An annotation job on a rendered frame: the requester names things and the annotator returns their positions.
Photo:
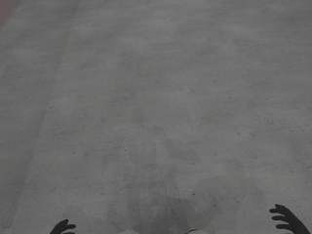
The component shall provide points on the right robot hand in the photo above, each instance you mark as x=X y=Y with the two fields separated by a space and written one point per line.
x=294 y=224

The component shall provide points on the left robot hand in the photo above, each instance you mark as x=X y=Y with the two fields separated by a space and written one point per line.
x=62 y=226

